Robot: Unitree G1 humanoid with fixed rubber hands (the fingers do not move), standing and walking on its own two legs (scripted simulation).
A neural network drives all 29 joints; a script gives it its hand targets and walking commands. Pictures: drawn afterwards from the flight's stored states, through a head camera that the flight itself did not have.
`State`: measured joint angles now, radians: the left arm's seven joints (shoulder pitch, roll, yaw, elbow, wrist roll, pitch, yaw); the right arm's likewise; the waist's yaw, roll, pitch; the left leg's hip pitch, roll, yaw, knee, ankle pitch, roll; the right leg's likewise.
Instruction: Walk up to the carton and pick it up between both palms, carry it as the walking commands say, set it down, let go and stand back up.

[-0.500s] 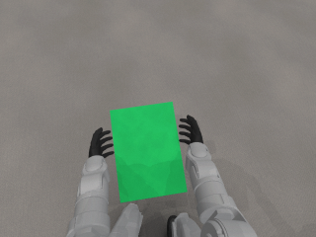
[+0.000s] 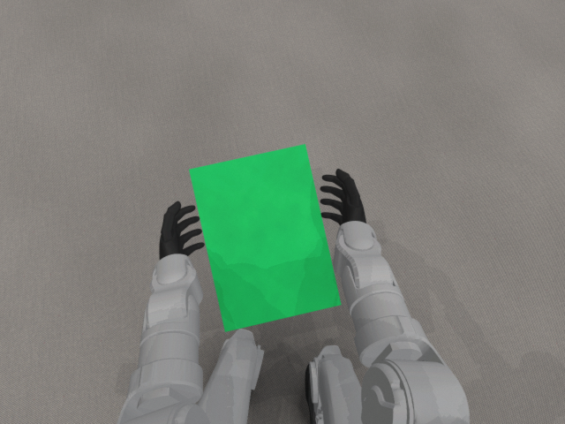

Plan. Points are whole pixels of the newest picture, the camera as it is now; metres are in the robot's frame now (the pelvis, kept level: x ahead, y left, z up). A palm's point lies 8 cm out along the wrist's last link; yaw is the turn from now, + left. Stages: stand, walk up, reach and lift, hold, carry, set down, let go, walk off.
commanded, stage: set down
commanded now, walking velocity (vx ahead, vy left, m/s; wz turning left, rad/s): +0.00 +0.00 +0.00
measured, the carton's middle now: (266, 233) +0.41 +0.08 -0.17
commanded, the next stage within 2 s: none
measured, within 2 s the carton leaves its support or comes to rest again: neither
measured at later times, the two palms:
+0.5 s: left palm (189, 248) +0.36 +0.21 -0.15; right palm (341, 224) +0.43 -0.05 -0.13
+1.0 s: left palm (190, 247) +0.38 +0.22 -0.23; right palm (323, 221) +0.46 -0.03 -0.21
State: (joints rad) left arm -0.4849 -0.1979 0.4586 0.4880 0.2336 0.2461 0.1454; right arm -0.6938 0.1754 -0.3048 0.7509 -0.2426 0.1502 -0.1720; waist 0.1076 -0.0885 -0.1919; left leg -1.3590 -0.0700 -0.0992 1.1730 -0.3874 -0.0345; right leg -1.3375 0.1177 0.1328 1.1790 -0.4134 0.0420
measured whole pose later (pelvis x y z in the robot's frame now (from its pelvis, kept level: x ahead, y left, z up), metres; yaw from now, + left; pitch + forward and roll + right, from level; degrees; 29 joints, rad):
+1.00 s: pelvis -0.03 -0.01 -0.13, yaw +0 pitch +43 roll -1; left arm -0.87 -0.05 0.51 0.61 0.19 0.30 0.11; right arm -1.08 0.07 -0.32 0.88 -0.19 0.20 -0.24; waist 0.13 -0.11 -0.11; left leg -1.90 -0.11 -0.12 1.64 -0.49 -0.08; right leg -1.89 0.18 0.11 1.65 -0.52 0.06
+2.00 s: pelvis -0.07 -0.01 -0.24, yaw +0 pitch +31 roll +0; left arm -1.41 0.16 0.47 0.74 0.11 0.32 0.08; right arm -1.63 -0.18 -0.20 1.04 -0.04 0.23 -0.22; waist 0.17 -0.09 0.52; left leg -2.07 -0.11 -0.08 2.02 -0.49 -0.10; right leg -2.06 0.22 0.08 2.05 -0.53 0.08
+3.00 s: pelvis -0.04 -0.01 -0.27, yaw -2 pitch +38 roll +1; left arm -1.36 0.18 0.49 0.90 0.14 0.24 -0.01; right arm -1.59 -0.22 -0.07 1.21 0.05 0.17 -0.17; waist 0.19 -0.10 0.37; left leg -2.22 -0.02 -0.04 2.14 -0.58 -0.05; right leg -2.22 0.19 0.04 2.16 -0.60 0.05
